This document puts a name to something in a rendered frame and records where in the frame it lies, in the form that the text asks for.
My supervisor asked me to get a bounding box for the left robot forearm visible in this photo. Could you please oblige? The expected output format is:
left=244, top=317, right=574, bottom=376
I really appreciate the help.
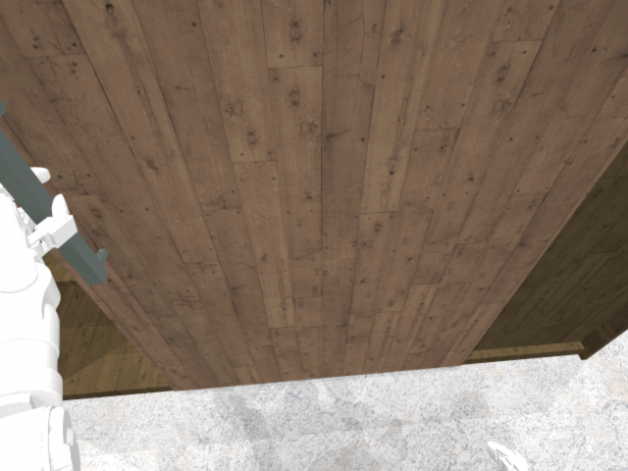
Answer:
left=0, top=248, right=63, bottom=419

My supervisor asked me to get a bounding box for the robot left hand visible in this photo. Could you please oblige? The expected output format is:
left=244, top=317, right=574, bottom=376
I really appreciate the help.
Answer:
left=0, top=168, right=78, bottom=257

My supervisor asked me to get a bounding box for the wardrobe door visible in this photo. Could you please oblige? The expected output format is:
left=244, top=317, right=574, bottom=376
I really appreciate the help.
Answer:
left=0, top=0, right=628, bottom=392
left=473, top=140, right=628, bottom=350

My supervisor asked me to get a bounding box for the left robot upper arm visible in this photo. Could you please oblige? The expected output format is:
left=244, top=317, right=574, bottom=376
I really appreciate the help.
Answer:
left=0, top=405, right=80, bottom=471

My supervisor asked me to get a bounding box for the robot right hand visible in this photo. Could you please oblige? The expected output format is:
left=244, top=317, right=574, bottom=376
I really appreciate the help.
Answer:
left=487, top=442, right=528, bottom=471

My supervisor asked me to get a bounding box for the handle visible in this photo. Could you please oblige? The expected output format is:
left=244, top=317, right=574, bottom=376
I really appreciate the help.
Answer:
left=0, top=100, right=108, bottom=286

